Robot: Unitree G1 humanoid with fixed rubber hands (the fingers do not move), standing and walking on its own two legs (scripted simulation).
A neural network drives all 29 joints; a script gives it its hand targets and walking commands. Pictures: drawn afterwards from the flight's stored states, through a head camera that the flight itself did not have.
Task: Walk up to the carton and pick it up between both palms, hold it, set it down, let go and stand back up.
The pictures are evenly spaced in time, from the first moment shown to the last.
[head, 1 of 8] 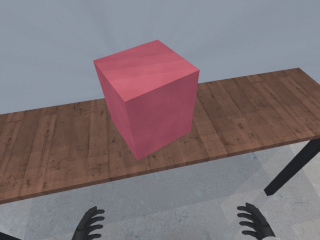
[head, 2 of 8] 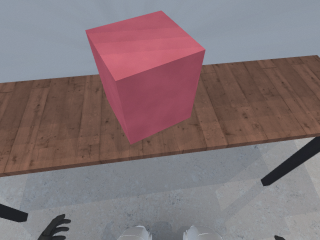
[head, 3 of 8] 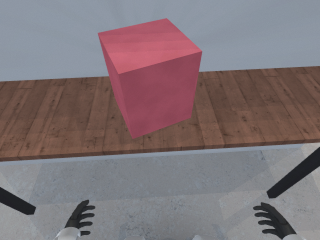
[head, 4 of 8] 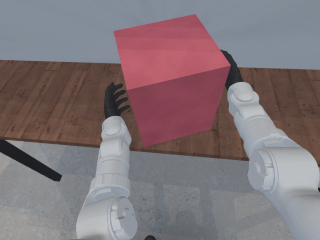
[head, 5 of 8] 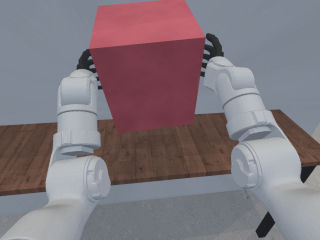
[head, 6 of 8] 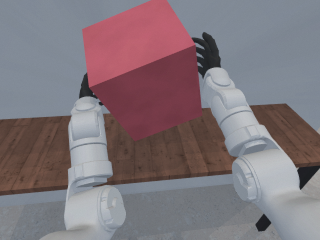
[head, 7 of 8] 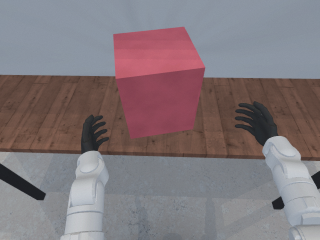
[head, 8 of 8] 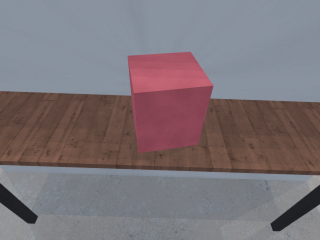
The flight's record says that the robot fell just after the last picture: no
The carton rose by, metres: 0.27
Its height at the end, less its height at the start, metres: +0.00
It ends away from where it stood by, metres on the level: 0.00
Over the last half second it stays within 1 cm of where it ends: yes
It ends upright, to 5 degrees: yes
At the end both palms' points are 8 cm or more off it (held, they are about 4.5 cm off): yes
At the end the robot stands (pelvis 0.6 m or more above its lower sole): yes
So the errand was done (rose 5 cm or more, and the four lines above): yes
